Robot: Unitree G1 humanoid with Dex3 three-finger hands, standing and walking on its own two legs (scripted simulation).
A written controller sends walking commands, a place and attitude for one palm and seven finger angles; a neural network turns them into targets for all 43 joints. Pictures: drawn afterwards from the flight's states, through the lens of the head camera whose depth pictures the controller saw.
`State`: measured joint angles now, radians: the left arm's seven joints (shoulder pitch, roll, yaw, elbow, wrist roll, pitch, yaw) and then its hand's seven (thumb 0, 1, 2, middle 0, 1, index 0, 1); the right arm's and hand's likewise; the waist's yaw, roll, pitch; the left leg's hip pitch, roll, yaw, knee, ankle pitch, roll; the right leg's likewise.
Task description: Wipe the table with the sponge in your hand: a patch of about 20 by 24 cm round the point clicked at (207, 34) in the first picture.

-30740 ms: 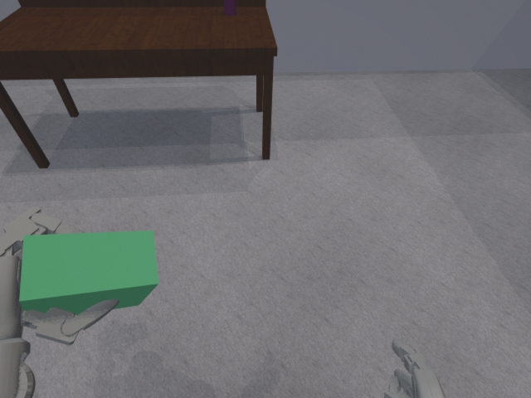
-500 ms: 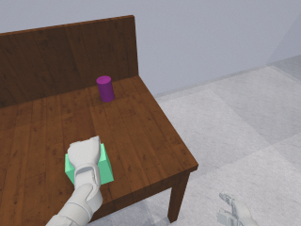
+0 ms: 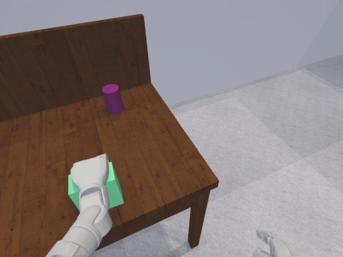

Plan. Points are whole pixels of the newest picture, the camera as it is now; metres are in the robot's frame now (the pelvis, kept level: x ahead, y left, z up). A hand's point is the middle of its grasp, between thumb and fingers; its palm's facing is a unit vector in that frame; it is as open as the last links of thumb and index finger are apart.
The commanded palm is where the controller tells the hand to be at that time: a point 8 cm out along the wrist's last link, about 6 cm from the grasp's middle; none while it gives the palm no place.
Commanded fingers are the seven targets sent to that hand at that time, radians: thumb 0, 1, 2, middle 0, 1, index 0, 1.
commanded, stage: wipe back along the middle lane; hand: left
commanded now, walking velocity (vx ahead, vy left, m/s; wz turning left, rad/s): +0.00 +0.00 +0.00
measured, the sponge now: (99, 193) +0.30 +0.24 -0.06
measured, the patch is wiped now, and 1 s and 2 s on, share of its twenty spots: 0.80 0.85 0.85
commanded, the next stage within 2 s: slide across to the third lane in 0.10 s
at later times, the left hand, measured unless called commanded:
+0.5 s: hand (98, 182) +0.31 +0.23 -0.01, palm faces -0.10 -0.03 -0.99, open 10.0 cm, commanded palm +0.28 +0.18 +0.03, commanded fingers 0.00 0.10 1.30 -1.20 -1.60 -1.20 -1.60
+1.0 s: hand (120, 174) +0.33 +0.18 -0.01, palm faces -0.09 +0.00 -1.00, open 9.9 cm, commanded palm +0.31 +0.14 +0.04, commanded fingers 0.00 0.10 1.30 -1.20 -1.60 -1.20 -1.60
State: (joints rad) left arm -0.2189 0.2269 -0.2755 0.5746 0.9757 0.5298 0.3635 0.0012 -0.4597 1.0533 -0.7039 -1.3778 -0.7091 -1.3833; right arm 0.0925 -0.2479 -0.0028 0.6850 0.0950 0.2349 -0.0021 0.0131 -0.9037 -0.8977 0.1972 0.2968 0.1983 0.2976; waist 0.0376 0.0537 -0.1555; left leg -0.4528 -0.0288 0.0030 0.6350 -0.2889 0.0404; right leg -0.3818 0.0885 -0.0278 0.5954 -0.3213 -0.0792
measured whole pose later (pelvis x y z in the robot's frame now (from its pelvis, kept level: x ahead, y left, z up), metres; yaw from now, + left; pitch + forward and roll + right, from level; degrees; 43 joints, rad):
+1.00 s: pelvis -0.02 +0.00 +0.00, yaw +2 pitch +6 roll -1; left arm -0.55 0.08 -0.43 0.94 0.91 0.55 0.43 0.00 -0.48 1.06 -0.73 -1.37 -0.73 -1.37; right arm 0.06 -0.21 -0.02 0.75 0.08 0.22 0.05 0.01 -0.90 -0.90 0.20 0.30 0.20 0.30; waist 0.04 0.06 -0.14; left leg -0.50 -0.05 -0.03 0.66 -0.27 0.04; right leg -0.42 0.07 -0.07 0.63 -0.32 -0.08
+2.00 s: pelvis -0.01 -0.02 -0.01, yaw +1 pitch +10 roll +0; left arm -0.61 0.12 -0.27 1.02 0.96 0.49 0.40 0.00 -0.51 1.07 -0.77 -1.34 -0.77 -1.34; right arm 0.08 -0.22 -0.01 0.74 0.07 0.21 -0.01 0.01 -0.90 -0.90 0.20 0.30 0.20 0.30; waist 0.00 0.04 -0.17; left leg -0.56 -0.02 -0.02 0.67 -0.27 0.01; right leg -0.50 0.10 -0.05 0.64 -0.31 -0.10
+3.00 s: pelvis -0.02 +0.01 -0.03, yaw -2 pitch +21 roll -4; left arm -1.05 0.36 -0.11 1.39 0.99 0.45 0.38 0.00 -0.55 1.09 -0.79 -1.33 -0.80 -1.33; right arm 0.23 -0.24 0.01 0.75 0.05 0.09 0.03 0.01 -0.90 -0.90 0.20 0.30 0.20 0.30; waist -0.15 0.06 -0.19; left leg -0.89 0.00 -0.01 0.86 -0.33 0.05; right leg -0.79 0.12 -0.06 0.76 -0.33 -0.07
